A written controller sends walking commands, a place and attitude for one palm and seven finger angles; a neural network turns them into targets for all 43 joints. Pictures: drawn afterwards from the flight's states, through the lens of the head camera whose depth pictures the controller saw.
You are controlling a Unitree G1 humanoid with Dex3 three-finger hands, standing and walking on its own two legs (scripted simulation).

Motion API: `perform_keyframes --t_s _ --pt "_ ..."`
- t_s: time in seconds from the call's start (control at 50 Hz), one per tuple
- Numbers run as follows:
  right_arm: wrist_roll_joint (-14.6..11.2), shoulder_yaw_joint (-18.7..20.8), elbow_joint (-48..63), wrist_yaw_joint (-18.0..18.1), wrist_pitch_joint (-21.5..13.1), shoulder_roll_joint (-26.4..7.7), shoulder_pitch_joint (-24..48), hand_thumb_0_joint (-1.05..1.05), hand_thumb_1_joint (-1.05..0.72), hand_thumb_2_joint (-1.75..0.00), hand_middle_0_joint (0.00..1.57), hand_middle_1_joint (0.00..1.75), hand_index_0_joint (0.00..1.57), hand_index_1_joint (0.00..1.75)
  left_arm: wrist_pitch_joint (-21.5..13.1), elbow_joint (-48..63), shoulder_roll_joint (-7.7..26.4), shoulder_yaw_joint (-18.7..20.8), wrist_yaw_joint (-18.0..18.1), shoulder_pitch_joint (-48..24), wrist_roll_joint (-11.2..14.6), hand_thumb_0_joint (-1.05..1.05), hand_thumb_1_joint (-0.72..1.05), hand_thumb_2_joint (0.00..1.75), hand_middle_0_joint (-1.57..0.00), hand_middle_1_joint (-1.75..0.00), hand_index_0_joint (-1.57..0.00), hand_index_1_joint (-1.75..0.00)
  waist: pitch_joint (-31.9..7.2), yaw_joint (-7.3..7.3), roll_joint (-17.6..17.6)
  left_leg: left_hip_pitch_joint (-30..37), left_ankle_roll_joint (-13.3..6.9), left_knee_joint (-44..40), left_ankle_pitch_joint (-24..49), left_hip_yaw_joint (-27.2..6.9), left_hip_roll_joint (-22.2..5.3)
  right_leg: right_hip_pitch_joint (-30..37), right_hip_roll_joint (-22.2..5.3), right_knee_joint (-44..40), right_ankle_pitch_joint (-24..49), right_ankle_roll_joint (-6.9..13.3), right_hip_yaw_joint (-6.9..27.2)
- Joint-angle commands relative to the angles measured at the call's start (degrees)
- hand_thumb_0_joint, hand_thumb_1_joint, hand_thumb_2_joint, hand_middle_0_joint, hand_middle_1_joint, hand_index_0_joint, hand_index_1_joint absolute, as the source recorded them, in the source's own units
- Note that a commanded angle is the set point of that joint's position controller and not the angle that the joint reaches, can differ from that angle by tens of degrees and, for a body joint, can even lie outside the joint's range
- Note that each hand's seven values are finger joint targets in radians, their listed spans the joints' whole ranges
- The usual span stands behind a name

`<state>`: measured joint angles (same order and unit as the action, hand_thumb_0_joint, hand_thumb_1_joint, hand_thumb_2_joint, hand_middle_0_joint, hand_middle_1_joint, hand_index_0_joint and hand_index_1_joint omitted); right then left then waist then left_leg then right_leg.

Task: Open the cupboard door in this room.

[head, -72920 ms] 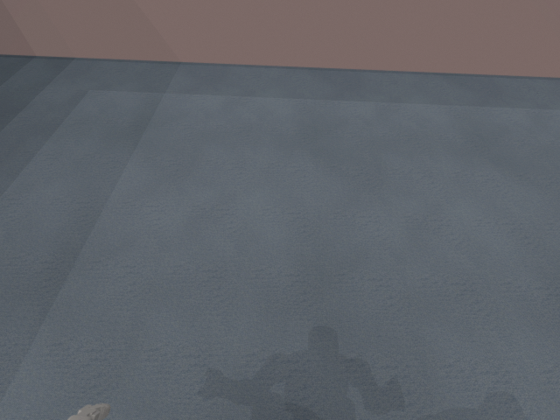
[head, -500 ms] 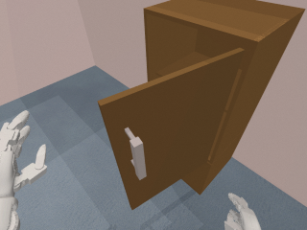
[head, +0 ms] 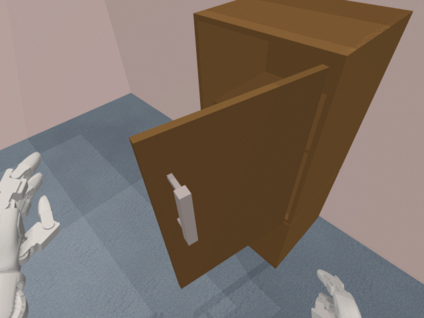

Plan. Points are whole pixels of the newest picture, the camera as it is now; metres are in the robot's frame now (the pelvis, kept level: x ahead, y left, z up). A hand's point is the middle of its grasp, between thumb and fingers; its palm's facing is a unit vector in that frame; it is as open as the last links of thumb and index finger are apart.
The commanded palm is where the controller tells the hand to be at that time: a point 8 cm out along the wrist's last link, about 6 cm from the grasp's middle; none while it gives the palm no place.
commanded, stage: step back with the hand held close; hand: left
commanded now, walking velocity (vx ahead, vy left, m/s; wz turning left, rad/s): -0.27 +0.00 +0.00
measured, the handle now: (181, 210) +0.29 +0.10 +0.07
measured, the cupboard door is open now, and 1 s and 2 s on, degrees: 78 78 78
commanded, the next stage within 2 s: stop stepping back and stand still in 1.12 s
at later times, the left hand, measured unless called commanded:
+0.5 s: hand (25, 256) +0.14 +0.27 +0.15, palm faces +0.36 -0.78 -0.52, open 7.4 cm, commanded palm +0.08 +0.32 +0.17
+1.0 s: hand out of the picture +0.07 +0.32 +0.17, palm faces +0.47 -0.77 -0.43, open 7.4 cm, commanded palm +0.00 +0.34 +0.17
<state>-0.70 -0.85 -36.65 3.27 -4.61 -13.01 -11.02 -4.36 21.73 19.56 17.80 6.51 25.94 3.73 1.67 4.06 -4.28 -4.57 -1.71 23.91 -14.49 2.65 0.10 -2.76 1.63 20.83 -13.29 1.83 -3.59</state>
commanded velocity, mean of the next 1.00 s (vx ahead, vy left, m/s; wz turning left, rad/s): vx -0.31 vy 0.00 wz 0.01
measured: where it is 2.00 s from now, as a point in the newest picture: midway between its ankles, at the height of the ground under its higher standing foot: outside the picture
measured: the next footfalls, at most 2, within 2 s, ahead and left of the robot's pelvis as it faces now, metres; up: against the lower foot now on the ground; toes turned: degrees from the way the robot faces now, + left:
right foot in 1.22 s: -0.27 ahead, -0.05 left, +0.00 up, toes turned -5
left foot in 1.40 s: -0.10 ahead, +0.11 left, +0.00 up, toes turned -5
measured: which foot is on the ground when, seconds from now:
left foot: down 0.00-1.00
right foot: down 0.00-0.82, up 0.84-1.00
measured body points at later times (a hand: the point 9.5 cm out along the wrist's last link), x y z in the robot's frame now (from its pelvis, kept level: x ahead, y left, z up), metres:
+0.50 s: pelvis -0.06 +0.02 -0.01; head -0.04 +0.02 +0.44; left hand +0.12 +0.31 +0.18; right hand +0.10 -0.23 -0.09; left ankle -0.01 +0.10 -0.74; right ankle -0.01 -0.10 -0.74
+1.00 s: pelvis -0.14 +0.04 -0.01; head -0.11 +0.08 +0.44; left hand +0.04 +0.35 +0.20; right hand +0.03 -0.18 -0.08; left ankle -0.03 +0.11 -0.74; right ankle -0.20 -0.11 -0.67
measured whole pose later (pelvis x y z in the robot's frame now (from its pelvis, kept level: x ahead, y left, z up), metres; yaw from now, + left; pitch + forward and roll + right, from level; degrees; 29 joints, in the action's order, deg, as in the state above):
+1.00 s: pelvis -0.14 +0.04 -0.01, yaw +0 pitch +0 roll -4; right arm 0.5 0.5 -36.7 2.9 -7.8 -8.7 -11.8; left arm -13.2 33.2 25.1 26.8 10.6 29.7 1.6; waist 2.2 0.5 0.6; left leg -23.8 -4.6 28.5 -5.4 2.1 -0.9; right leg -22.7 3.5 59.8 -27.6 -0.7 1.5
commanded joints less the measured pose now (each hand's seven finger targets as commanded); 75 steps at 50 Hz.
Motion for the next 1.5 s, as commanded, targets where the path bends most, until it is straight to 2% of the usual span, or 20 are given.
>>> perform_keyframes --t_s 0.0,0.26,0.58,0.68,0.72,0.76,0.8,0.82,0.88,0.98,1.12,1.16,1.2,1.22,1.24,1.26,1.34,1.4,1.44,1.48 --pt "0.0 2.1 10.3 0.9 -1.6 -6.3 6.9 0.00 -0.90 -0.90 0.20 0.30 0.20 0.30 -7.2 8.9 12.4 10.6 0.3 -2.5 0.1 0.00 0.90 0.90 -0.20 -0.30 -0.20 -0.30 -0.7 -2.75 6.0 -2.1 -1.1 0.0 8.1 -5.0 -2.6 -8.7 -6.5 -6.0 12.6 -0.3 10.2" --pt "-0.2 4.1 13.4 2.1 1.1 -6.7 6.4 0.00 -0.90 -0.90 0.20 0.30 0.20 0.30 -7.9 18.3 16.1 13.8 2.2 5.2 -0.7 0.00 0.90 0.90 -0.20 -0.30 -0.20 -0.30 -10.2 -3.06 1.7 -8.2 -0.8 0.8 16.0 -5.7 -5.6 -5.7 -7.0 4.4 20.7 -0.9 9.0" --pt "0.3 4.4 14.2 2.3 -2.4 -7.6 3.7 0.00 -0.90 -0.90 0.20 0.30 0.20 0.30 -10.5 18.8 13.7 14.3 3.5 2.3 -3.4 0.00 0.90 0.90 -0.20 -0.30 -0.20 -0.30 -2.7 -3.70 0.1 -35.7 -4.6 -6.9 -24.2 -12.5 -10.1 -1.8 -3.4 14.9 -4.9 -1.4 9.1" --pt "0.5 4.4 11.4 1.3 -2.4 -6.0 1.6 0.00 -0.90 -0.90 0.20 0.30 0.20 0.30 -11.0 20.2 13.9 12.9 4.1 1.7 -2.4 0.00 0.90 0.90 -0.20 -0.30 -0.20 -0.30 -4.6 -4.93 13.1 -14.2 0.4 21.2 -10.8 -4.6 -0.6 -26.0 -16.7 -4.6 -15.4 5.7 23.7" --pt "0.5 3.9 10.9 0.9 -2.3 -5.6 2.2 0.00 -0.90 -0.90 0.20 0.30 0.20 0.30 -10.8 21.5 14.4 13.0 4.4 1.1 -2.2 0.00 0.90 0.90 -0.20 -0.30 -0.20 -0.30 -6.9 -4.76 14.3 -10.1 0.5 23.6 -8.5 -4.4 -0.8 -26.1 -18.2 -3.1 -7.7 5.8 19.5" --pt "0.6 3.9 10.9 1.4 -2.3 -6.2 3.4 0.00 -0.90 -0.90 0.20 0.30 0.20 0.30 -10.9 23.1 15.8 14.4 4.6 1.2 -2.2 0.00 0.90 0.90 -0.20 -0.30 -0.20 -0.30 -4.7 -4.86 7.1 -9.6 -0.2 9.6 -7.3 -6.4 -2.6 -26.0 -13.9 3.1 -5.4 3.1 14.5" --pt "0.9 3.8 12.3 1.9 -3.3 -7.5 5.1 0.00 -0.90 -0.90 0.20 0.30 0.20 0.30 -12.4 25.8 15.7 16.1 4.7 2.1 -2.7 0.00 0.90 0.90 -0.20 -0.30 -0.20 -0.30 -4.2 -3.72 -14.5 -25.7 -5.2 -11.0 -17.4 -22.3 -15.9 -14.9 -1.4 24.6 -9.0 -2.3 5.7" --pt "1.7 4.1 11.8 1.9 -4.4 -6.8 4.3 0.00 -0.90 -0.90 0.20 0.30 0.20 0.30 -13.1 26.1 16.3 17.4 4.7 1.3 -3.2 0.00 0.90 0.90 -0.20 -0.30 -0.20 -0.30 -5.9 -4.50 -16.8 -34.5 -8.1 -19.9 -27.0 -29.0 -21.8 -7.5 2.3 42.6 -12.8 -3.0 5.9" --pt "1.7 5.0 9.7 1.1 -6.0 -5.4 3.8 0.00 -0.90 -0.90 0.20 0.30 0.20 0.30 -13.0 23.9 15.0 16.0 4.9 1.1 -2.2 0.00 0.90 0.90 -0.20 -0.30 -0.20 -0.30 -6.4 -4.33 -0.2 -18.0 -7.8 -10.3 -3.7 -22.5 -19.0 -21.5 0.6 46.6 -15.5 -2.5 9.0" --pt "1.4 4.2 7.6 0.2 -6.7 -5.4 3.8 0.00 -0.90 -0.90 0.20 0.30 0.20 0.30 -11.3 24.3 11.8 10.8 4.1 1.5 -1.5 0.00 0.90 0.90 -0.20 -0.30 -0.20 -0.30 -9.1 -4.28 -9.0 -8.3 -3.1 -16.1 -3.8 -14.9 -14.6 -17.8 1.5 33.5 -16.7 -2.6 2.8" --pt "2.0 3.4 8.0 -0.3 -5.1 -4.9 4.3 0.00 -0.90 -0.90 0.20 0.30 0.20 0.30 -11.1 23.6 15.8 13.6 2.8 3.7 0.9 0.00 0.90 0.90 -0.20 -0.30 -0.20 -0.30 -14.6 -2.89 -9.8 -1.3 2.5 -18.1 4.6 -7.4 -10.7 -6.8 3.5 5.0 -14.8 0.2 -1.7" --pt "2.0 3.2 8.2 -0.5 -3.5 -4.2 3.6 0.00 -0.90 -0.90 0.20 0.30 0.20 0.30 -11.9 23.5 18.2 15.8 1.9 6.4 1.6 0.00 0.90 0.90 -0.20 -0.30 -0.20 -0.30 -15.0 -2.77 -3.8 2.7 4.1 -7.8 11.4 -3.7 -7.6 -8.0 -1.1 -9.1 -4.0 1.9 2.0" --pt "1.4 2.3 8.7 -0.1 -2.4 -3.9 5.5 0.00 -0.90 -0.90 0.20 0.30 0.20 0.30 -13.3 24.6 21.2 17.4 1.8 3.4 2.4 0.00 0.90 0.90 -0.20 -0.30 -0.20 -0.30 -9.8 -2.85 8.8 1.3 3.8 12.4 1.1 -1.4 -3.4 -22.7 -15.9 -12.3 6.4 4.3 12.2" --pt "2.1 2.3 9.0 0.3 -3.1 -4.1 5.1 0.00 -0.90 -0.90 0.20 0.30 0.20 0.30 -13.3 22.8 22.6 19.2 2.3 4.3 1.6 0.00 0.90 0.90 -0.20 -0.30 -0.20 -0.30 -8.8 -2.30 8.5 -3.7 3.7 19.9 -3.6 -0.9 -2.5 -22.7 -19.4 -10.3 10.3 6.3 12.7" --pt "0.5 3.0 9.1 0.5 -3.0 -4.4 5.0 0.00 -0.90 -0.90 0.20 0.30 0.20 0.30 -11.8 19.9 17.0 14.5 1.4 5.0 1.4 0.00 0.90 0.90 -0.20 -0.30 -0.20 -0.30 -8.5 -2.56 17.5 -14.1 3.1 26.0 -6.1 -2.3 1.3 -13.7 -17.3 -3.8 24.5 5.6 10.3" --pt "-0.4 2.7 10.6 0.6 -3.0 -4.9 5.9 0.00 -0.90 -0.90 0.20 0.30 0.20 0.30 -10.5 19.7 18.1 15.7 1.4 5.1 1.0 0.00 0.90 0.90 -0.20 -0.30 -0.20 -0.30 -9.5 -2.93 18.4 -17.5 2.4 27.8 -5.1 -2.8 0.8 -10.3 -16.2 0.6 34.1 4.5 9.7" --pt "-0.3 1.7 9.4 2.2 -2.8 -5.6 4.6 0.00 -0.90 -0.90 0.20 0.30 0.20 0.30 -8.3 17.2 16.3 14.0 2.5 1.4 -0.1 0.00 0.90 0.90 -0.20 -0.30 -0.20 -0.30 -5.3 -5.08 4.8 -8.1 -0.1 7.6 11.2 -1.4 -0.4 -10.6 -12.6 6.8 30.6 0.6 6.0" --pt "-0.9 2.9 9.8 2.5 -4.8 -7.6 3.2 0.00 -0.90 -0.90 0.20 0.30 0.20 0.30 -9.2 16.3 15.9 13.0 2.9 -0.4 -0.5 0.00 0.90 0.90 -0.20 -0.30 -0.20 -0.30 -7.2 -4.04 0.7 -0.2 -3.6 2.3 27.2 -11.2 -7.6 -13.8 -3.6 12.1 11.4 -4.7 4.1" --pt "0.5 2.7 9.5 2.0 -5.9 -6.5 3.3 0.00 -0.90 -0.90 0.20 0.30 0.20 0.30 -10.2 21.5 16.7 13.3 2.7 0.0 -0.6 0.00 0.90 0.90 -0.20 -0.30 -0.20 -0.30 -9.2 -4.22 -9.0 -3.8 -4.9 -7.2 17.9 -21.9 -11.4 -11.9 -0.2 17.5 -12.5 -2.8 3.5" --pt "1.2 2.8 9.2 1.6 -6.9 -6.1 4.2 0.00 -0.90 -0.90 0.20 0.30 0.20 0.30 -10.7 22.8 17.2 14.8 2.8 3.0 -0.9 0.00 0.90 0.90 -0.20 -0.30 -0.20 -0.30 -6.5 -3.13 -8.5 -14.4 -3.9 -16.2 -9.6 -21.3 -11.3 -5.3 -0.1 16.5 -17.8 -1.2 3.2"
